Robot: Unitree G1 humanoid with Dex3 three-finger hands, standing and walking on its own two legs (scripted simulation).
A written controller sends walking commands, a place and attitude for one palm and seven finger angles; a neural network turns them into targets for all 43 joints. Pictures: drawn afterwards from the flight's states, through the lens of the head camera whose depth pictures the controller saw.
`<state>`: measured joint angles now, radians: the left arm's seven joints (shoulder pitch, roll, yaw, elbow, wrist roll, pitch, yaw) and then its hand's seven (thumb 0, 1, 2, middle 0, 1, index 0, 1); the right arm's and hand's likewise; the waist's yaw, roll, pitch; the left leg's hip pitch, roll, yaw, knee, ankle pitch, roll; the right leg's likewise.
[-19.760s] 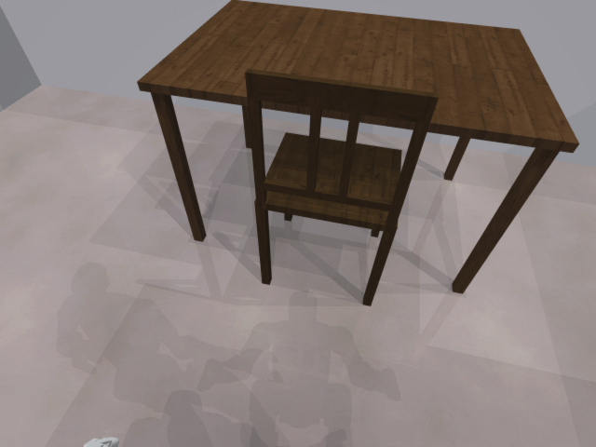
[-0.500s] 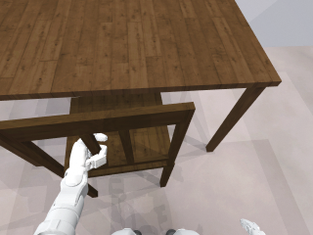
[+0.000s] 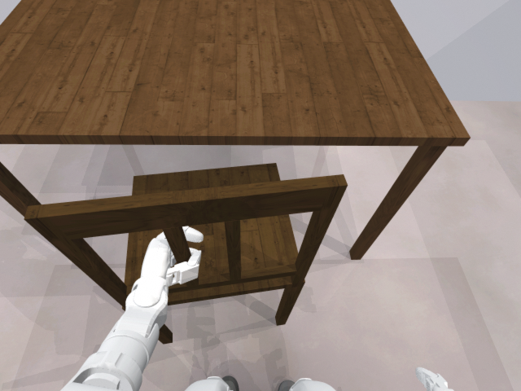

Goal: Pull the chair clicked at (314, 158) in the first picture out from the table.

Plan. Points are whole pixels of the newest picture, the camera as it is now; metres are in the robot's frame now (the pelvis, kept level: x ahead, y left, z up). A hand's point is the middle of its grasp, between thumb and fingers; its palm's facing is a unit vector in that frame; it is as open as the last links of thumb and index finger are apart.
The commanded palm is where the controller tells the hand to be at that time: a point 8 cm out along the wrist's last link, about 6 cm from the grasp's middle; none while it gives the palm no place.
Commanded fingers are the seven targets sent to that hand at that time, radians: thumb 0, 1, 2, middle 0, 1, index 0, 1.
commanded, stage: step backward, pulling the chair out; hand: left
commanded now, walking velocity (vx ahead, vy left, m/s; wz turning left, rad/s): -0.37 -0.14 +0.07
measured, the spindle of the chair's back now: (183, 257) +0.35 +0.15 -0.09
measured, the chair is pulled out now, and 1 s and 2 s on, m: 0.13 0.30 0.54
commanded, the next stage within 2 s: stop walking, hand still on the chair in 1.78 s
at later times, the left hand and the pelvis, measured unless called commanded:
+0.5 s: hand (198, 307) +0.25 +0.11 -0.07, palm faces +0.07 -0.98 -0.18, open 5.7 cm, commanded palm +0.24 +0.16 -0.07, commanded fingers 0.00 0.90 0.90 -0.50 -1.45 -0.50 -1.45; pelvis -0.06 -0.04 +0.00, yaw -2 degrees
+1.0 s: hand (192, 369) +0.16 +0.10 -0.07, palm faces +0.01 -0.99 -0.16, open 5.7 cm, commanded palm +0.15 +0.16 -0.07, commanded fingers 0.00 0.90 0.90 -0.50 -1.45 -0.50 -1.45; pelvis -0.16 -0.03 -0.01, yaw +3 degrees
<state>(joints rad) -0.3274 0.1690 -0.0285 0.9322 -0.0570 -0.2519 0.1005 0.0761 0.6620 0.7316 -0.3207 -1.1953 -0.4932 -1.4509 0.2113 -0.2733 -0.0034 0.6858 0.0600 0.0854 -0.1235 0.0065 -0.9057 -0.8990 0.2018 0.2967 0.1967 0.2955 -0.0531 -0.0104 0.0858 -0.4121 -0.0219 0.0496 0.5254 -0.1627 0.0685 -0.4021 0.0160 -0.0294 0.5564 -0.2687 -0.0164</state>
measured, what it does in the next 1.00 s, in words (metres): walks backwards: right foot, then left foot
